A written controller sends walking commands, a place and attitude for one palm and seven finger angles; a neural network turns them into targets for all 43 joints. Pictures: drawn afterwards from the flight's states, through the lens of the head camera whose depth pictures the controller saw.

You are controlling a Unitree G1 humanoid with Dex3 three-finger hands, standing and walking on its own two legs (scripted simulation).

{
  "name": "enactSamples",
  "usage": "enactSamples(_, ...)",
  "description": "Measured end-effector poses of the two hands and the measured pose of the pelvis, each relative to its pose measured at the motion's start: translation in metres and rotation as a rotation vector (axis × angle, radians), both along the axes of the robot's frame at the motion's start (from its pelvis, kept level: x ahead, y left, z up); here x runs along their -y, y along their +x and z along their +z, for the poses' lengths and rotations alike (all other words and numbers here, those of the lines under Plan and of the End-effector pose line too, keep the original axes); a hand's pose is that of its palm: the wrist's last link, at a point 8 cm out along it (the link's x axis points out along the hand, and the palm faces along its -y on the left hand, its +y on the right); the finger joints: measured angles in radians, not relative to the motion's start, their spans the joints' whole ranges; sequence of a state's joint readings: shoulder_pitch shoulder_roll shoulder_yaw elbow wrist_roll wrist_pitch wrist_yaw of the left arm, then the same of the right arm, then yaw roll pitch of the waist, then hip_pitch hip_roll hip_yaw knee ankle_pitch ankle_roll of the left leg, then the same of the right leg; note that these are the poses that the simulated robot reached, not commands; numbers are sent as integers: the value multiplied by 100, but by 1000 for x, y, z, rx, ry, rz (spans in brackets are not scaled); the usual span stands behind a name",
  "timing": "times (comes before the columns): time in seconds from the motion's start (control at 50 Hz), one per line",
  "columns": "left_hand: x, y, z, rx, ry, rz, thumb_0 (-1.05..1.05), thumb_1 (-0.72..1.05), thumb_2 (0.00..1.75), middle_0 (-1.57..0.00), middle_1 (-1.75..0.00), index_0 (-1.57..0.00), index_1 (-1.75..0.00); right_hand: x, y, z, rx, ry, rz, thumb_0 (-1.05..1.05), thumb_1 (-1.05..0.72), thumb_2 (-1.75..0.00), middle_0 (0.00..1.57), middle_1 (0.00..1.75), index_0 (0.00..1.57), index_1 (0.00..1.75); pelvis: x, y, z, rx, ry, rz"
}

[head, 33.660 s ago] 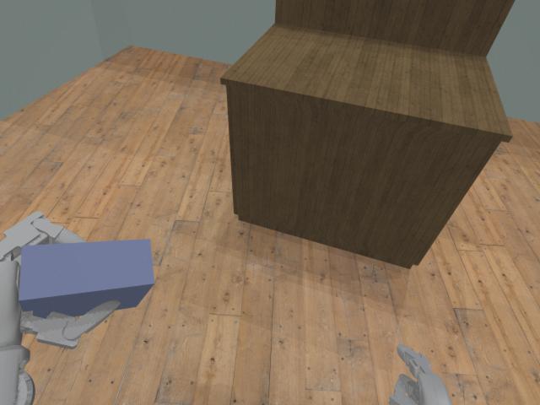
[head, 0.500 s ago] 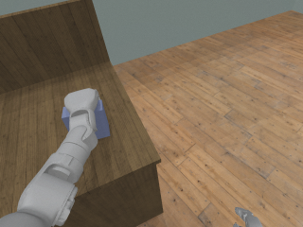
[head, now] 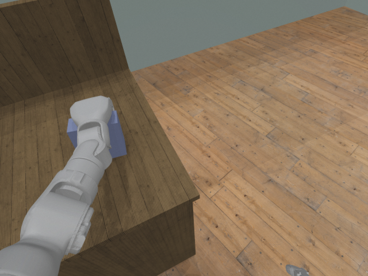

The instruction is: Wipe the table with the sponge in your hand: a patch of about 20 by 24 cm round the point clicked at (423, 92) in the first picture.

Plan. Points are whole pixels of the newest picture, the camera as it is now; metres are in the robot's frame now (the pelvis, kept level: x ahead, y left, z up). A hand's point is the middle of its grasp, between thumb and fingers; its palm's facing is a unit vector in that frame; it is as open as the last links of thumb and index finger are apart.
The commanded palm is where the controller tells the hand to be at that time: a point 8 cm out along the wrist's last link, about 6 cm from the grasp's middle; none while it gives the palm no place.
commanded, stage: wipe back along the third lane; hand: left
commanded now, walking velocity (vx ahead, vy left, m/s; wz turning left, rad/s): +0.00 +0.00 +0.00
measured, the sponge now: (101, 143) +0.43 +0.22 +0.03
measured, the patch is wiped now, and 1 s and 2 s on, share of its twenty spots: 1.00 1.00 1.00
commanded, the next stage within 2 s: slide back across to the middle lane in 1.78 s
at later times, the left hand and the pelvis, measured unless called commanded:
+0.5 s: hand (98, 128) +0.44 +0.22 +0.07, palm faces +0.01 -0.02 -1.00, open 9.4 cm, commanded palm +0.40 +0.21 +0.10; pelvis +0.02 +0.03 +0.00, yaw +0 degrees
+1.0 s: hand (102, 142) +0.40 +0.20 +0.07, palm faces +0.07 -0.08 -0.99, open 9.4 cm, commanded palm +0.34 +0.18 +0.11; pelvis +0.04 +0.05 +0.00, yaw +2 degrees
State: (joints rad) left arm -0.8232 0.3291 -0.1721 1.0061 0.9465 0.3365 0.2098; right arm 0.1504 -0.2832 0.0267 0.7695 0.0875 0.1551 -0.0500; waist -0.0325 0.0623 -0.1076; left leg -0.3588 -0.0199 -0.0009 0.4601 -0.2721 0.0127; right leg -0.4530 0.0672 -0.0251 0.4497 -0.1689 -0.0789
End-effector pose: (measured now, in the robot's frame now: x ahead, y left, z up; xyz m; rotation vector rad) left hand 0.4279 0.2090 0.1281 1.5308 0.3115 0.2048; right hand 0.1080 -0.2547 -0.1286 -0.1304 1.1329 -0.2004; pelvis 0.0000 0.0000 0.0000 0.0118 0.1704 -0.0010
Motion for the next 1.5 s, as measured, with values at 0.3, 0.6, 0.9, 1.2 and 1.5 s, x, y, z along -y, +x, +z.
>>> enactSamples(0.3, -9, 7, -3, 24, 20, -13, -1, -52, 117, -78, -145, -83, -138, -19, -27, -4, -67, 15, -33, 1, -91, -90, 20, 30, 20, 30, -20, 4, 0, -19, -11, -11)
enactSamples(0.6, -5, -11, -3, 84, 7, 11, -1, -46, 114, -72, -150, -77, -144, -63, 57, 6, 38, 93, 67, 1, -91, -90, 20, 30, 20, 30, -39, 24, 2, 21, -23, 2)
enactSamples(0.9, 6, -41, -1, 119, -38, -27, -1, -45, 113, -71, -150, -76, -145, -100, 161, 47, 226, 134, 230, 1, -91, -90, 20, 30, 20, 30, -47, 41, 1, 69, -32, 29)
enactSamples(1.2, 25, -77, 0, 145, -66, -65, 1, -44, 113, -71, -150, -76, -144, -116, 147, 46, 237, 191, 266, 1, -91, -90, 20, 30, 20, 30, -46, 26, -3, 110, -27, 19)
enactSamples(1.5, 42, -99, -2, 142, -54, -55, 1, -44, 112, -71, -150, -77, -144, -74, 96, 31, 185, 176, 181, 1, -91, -90, 20, 30, 20, 30, -28, 9, -2, 140, -10, -3)
